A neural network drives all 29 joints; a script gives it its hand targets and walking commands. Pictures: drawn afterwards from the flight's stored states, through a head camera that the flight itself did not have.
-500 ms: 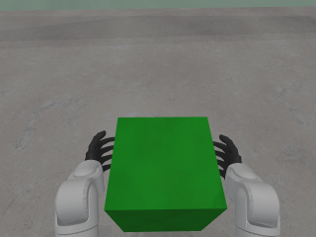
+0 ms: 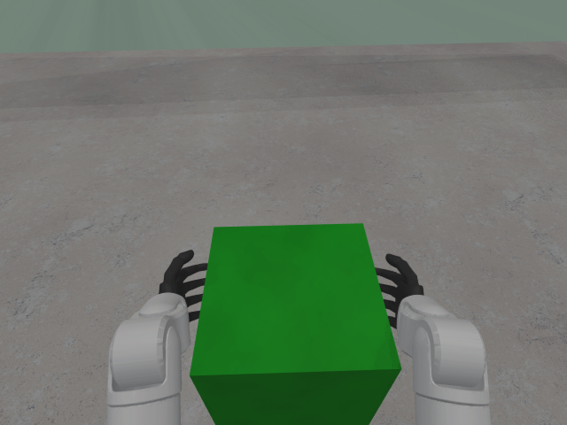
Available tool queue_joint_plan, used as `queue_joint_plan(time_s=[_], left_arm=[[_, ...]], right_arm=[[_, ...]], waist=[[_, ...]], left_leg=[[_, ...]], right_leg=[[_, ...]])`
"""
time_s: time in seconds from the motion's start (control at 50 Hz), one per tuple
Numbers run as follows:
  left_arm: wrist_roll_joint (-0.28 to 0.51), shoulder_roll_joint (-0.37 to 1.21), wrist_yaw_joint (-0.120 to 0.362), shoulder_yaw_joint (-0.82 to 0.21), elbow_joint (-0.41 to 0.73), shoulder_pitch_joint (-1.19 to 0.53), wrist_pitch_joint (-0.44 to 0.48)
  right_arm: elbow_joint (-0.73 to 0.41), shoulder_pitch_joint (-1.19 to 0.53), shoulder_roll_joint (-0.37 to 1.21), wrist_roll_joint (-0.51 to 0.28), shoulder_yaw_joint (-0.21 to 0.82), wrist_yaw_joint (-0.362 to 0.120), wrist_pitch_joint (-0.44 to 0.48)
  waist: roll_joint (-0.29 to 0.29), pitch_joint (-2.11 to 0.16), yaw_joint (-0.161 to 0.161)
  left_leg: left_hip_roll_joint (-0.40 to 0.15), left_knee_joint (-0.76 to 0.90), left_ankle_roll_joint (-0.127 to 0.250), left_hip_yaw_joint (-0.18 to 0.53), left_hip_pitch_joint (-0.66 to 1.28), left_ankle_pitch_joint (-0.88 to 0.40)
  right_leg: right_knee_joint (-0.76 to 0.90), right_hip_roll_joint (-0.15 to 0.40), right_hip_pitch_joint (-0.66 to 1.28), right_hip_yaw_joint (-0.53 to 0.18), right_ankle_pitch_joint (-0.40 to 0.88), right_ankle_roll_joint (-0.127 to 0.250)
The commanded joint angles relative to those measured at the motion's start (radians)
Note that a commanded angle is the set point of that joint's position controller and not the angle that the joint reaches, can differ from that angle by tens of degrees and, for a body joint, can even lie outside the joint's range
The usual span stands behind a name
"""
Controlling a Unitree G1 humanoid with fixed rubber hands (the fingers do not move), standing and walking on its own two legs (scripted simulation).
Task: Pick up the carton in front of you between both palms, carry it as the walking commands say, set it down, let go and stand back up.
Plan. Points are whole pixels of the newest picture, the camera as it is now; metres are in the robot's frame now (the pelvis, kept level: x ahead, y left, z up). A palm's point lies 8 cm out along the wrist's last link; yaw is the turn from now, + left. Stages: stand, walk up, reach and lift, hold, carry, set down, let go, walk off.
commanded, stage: carry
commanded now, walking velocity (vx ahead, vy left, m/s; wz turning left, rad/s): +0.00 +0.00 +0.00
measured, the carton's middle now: (291, 334) +0.28 +0.00 +0.01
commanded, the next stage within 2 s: hold in 1.16 s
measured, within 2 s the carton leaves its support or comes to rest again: neither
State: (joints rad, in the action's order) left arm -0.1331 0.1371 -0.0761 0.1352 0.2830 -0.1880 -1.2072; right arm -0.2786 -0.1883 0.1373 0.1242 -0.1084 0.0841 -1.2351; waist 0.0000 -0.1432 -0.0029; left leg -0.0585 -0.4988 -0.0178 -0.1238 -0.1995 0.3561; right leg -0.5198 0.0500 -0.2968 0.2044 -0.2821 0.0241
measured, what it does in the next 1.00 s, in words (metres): stands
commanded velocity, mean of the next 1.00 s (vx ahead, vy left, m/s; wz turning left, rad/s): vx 0.00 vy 0.00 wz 0.00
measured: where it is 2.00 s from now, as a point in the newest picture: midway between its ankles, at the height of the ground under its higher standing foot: outside the picture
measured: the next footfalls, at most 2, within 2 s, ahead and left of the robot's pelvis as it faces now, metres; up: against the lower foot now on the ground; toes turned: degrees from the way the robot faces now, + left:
none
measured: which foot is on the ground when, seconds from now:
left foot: down 0.00-1.00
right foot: down 0.00-1.00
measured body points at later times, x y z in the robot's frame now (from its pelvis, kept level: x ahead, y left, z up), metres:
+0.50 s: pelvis -0.01 +0.01 +0.00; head -0.04 +0.01 +0.45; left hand +0.27 +0.16 +0.06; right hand +0.27 -0.14 +0.05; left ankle -0.07 +0.11 -0.74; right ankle -0.01 -0.09 -0.74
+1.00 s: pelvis -0.04 +0.01 +0.00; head -0.06 +0.01 +0.45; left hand +0.27 +0.16 +0.04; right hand +0.27 -0.14 +0.03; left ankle -0.07 +0.11 -0.74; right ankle -0.01 -0.09 -0.74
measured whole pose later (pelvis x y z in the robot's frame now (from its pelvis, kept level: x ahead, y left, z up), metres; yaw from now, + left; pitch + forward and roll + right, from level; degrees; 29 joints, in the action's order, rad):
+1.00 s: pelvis -0.04 +0.01 +0.00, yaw +0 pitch +2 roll +0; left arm -0.27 0.15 -0.01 0.22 -0.22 -0.27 -0.68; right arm 0.21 -0.26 0.15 0.26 -0.19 0.02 -0.70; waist 0.00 -0.08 0.00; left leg -0.04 -0.51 0.01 -0.13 -0.23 0.31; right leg -0.50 0.06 -0.32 0.20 -0.21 0.03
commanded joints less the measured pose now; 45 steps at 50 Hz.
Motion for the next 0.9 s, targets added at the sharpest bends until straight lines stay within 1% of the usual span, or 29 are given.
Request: queue_joint_plan(time_s=[0.0,0.1,0.2,0.32,0.4,0.5,0.58,0.66,0.76,0.82,0.88], left_arm=[[0.426,0.904,0.258,-0.732,0.042,-0.451,-0.019],[0.426,0.908,0.254,-0.736,0.053,-0.437,-0.013],[0.405,0.910,0.259,-0.747,0.013,-0.409,0.014],[0.358,0.904,0.265,-0.729,-0.054,-0.411,0.094],[0.328,0.885,0.263,-0.704,-0.085,-0.408,0.149],[0.267,0.840,0.261,-0.644,-0.160,-0.384,0.222],[0.213,0.820,0.263,-0.583,-0.233,-0.391,0.299],[0.160,0.816,0.267,-0.512,-0.327,-0.431,0.386],[0.099,0.850,0.280,-0.427,-0.464,-0.495,0.502],[0.084,0.884,0.288,-0.410,-0.512,-0.526,0.554],[0.085,0.910,0.293,-0.420,-0.520,-0.531,0.574]], right_arm=[[-0.065,-0.472,0.907,-0.409,0.697,-0.250,0.017],[-0.085,-0.466,0.910,-0.411,0.706,-0.246,0.023],[-0.054,-0.444,0.910,-0.397,0.724,-0.252,0.049],[0.003,-0.454,0.902,-0.360,0.714,-0.262,0.127],[0.033,-0.454,0.879,-0.333,0.695,-0.261,0.181],[0.109,-0.432,0.837,-0.272,0.640,-0.257,0.256],[0.181,-0.436,0.821,-0.216,0.577,-0.257,0.333],[0.270,-0.471,0.820,-0.163,0.508,-0.259,0.419],[0.400,-0.536,0.851,-0.103,0.424,-0.271,0.536],[0.445,-0.570,0.887,-0.089,0.409,-0.279,0.588],[0.454,-0.577,0.913,-0.092,0.423,-0.284,0.607]], waist=[[-0.036,-0.234,0.003],[-0.025,-0.259,0.003],[-0.020,-0.249,0.003],[-0.013,-0.202,0.005],[-0.010,-0.186,0.004],[-0.010,-0.168,0.003],[-0.008,-0.154,0.002],[-0.006,-0.149,0.002],[-0.005,-0.163,0.001],[-0.004,-0.183,0.001],[-0.004,-0.202,0.001]], left_leg=[[-0.120,-0.010,0.008,0.066,0.063,-0.741],[-0.116,-0.020,0.014,0.068,0.074,-0.715],[-0.115,-0.014,0.021,0.071,0.064,-0.650],[-0.112,0.016,0.027,0.076,0.036,-0.520],[-0.108,0.034,0.030,0.079,0.028,-0.455],[-0.104,0.054,0.034,0.083,0.014,-0.378],[-0.104,0.068,0.036,0.085,0.001,-0.318],[-0.103,0.080,0.038,0.088,-0.012,-0.263],[-0.101,0.089,0.042,0.091,-0.020,-0.222],[-0.100,0.086,0.043,0.092,-0.016,-0.221],[-0.099,0.079,0.044,0.092,-0.009,-0.234]], right_leg=[[-0.031,0.115,0.165,-0.096,0.599,-0.013],[-0.042,0.116,0.178,-0.097,0.581,-0.011],[-0.040,0.118,0.172,-0.100,0.529,-0.008],[-0.009,0.124,0.160,-0.110,0.452,-0.005],[0.014,0.126,0.159,-0.115,0.415,-0.003],[0.039,0.127,0.147,-0.120,0.354,0.000],[0.058,0.126,0.132,-0.123,0.304,-0.001],[0.074,0.127,0.125,-0.128,0.268,-0.002],[0.083,0.125,0.129,-0.132,0.242,0.000],[0.081,0.125,0.136,-0.132,0.248,0.003],[0.075,0.125,0.145,-0.131,0.266,0.004]])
